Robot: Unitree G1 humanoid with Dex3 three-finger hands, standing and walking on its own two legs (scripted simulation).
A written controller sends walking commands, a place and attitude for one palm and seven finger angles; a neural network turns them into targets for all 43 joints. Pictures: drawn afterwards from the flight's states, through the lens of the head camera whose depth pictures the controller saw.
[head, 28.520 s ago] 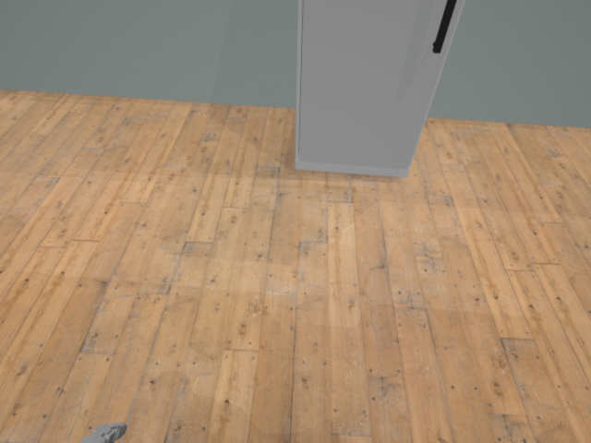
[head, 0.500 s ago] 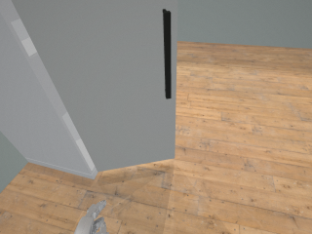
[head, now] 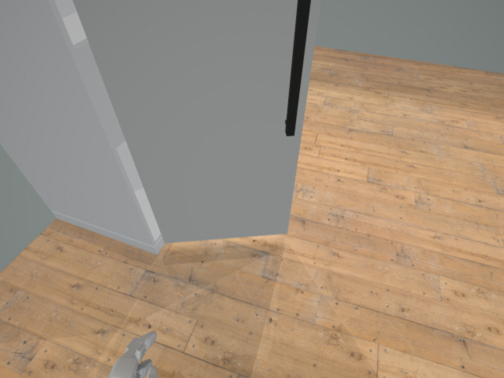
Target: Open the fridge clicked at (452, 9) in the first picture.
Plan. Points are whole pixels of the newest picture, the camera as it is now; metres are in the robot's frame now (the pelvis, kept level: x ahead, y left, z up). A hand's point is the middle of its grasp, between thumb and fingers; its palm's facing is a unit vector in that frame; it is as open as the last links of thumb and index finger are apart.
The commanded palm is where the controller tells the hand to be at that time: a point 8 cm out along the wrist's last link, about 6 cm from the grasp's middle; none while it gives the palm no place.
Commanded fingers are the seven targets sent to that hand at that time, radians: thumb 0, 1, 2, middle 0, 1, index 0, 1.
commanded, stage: stop stepping back and stand still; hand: right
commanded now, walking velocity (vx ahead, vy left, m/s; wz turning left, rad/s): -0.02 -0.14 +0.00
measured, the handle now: (294, 69) +0.81 -0.05 +0.12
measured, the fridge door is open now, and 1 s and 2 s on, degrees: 64 64 64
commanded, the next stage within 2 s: let the arm hang, fingers relaxed in 0.68 s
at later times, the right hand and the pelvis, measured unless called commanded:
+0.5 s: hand out of the picture +0.25 -0.28 +0.18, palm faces +0.39 +0.79 -0.47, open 7.4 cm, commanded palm +0.19 -0.32 +0.19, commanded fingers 0.00 -0.90 -0.90 0.20 0.30 0.20 0.30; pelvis +0.04 -0.02 +0.01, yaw +2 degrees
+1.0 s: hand out of the picture +0.17 -0.25 -0.11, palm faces -0.06 +0.94 -0.32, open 7.4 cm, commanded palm none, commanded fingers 0.00 -0.90 -0.90 0.20 0.30 0.20 0.30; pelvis +0.02 -0.04 +0.01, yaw +1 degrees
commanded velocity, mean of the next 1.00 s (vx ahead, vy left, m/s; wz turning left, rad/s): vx -0.02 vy -0.01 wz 0.00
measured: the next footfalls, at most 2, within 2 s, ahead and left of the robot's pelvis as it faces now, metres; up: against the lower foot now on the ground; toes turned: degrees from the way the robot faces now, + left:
right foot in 0.24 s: +0.11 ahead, -0.13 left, +0.00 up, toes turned -4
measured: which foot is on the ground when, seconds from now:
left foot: down 0.00-1.00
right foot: up 0.00-0.22, down 0.24-1.00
